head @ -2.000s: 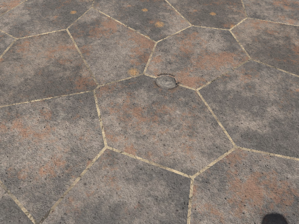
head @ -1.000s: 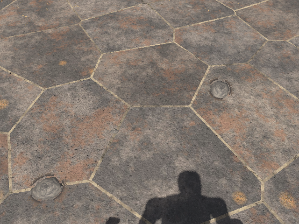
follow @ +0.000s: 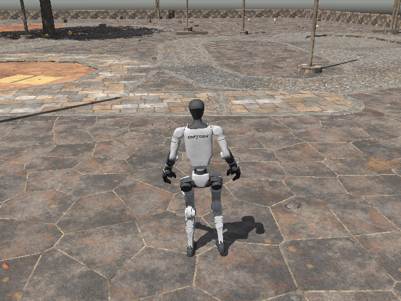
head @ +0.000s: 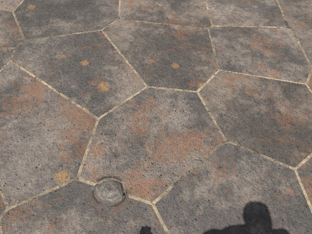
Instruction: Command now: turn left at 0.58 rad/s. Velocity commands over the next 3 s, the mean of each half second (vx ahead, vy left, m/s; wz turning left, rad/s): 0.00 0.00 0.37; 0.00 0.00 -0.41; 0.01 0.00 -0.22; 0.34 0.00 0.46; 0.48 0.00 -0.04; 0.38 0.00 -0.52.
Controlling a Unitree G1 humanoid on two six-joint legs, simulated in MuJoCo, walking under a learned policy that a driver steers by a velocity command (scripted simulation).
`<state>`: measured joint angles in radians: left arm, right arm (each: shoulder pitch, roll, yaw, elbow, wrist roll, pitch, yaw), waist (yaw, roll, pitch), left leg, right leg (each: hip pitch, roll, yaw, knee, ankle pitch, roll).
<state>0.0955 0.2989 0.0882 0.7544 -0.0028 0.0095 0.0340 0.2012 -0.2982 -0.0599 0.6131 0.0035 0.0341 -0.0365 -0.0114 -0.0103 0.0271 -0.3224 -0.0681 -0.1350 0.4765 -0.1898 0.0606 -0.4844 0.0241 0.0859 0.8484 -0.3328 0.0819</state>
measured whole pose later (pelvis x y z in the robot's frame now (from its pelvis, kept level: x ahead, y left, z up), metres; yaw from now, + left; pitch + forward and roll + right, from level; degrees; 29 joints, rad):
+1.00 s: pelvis -0.02 -0.06 +0.00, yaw -6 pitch +2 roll +2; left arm 0.21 0.30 0.05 0.66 0.00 0.01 0.00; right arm 0.12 -0.32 -0.09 0.68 0.00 0.03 -0.05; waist 0.02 0.04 0.06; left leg -0.52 0.01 -0.04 1.14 -0.44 -0.07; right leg -0.29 0.05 0.03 0.52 -0.25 -0.07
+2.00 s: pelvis +0.18 +0.01 -0.03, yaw +6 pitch +2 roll -1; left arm 0.44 0.32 0.07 0.81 -0.02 -0.05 0.01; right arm 0.03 -0.29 -0.03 0.55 0.03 -0.03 0.06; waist 0.10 0.02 0.05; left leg -0.54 0.01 0.04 0.61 -0.14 0.08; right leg 0.10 -0.08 -0.17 0.41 -0.49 0.06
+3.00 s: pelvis +0.74 +0.07 -0.02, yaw -17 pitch +2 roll -2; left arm 0.31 0.32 0.08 0.68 -0.02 0.01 0.03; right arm 0.08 -0.30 -0.02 0.64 -0.02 -0.09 0.00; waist 0.06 0.03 0.03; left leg -0.48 -0.01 -0.09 0.48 0.02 -0.03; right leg -0.20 0.14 0.21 0.60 -0.41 -0.03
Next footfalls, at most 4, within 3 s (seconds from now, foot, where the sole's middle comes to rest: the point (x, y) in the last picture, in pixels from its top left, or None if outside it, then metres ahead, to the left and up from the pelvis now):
0.16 right None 0.06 -0.14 -0.78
0.50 left None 0.00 0.12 -0.78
0.84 right None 0.02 -0.14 -0.78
1.34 left None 0.07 0.08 -0.78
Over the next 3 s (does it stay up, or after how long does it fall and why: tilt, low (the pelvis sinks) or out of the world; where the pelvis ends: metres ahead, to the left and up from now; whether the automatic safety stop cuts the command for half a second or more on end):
stays up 0.74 0.07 -0.02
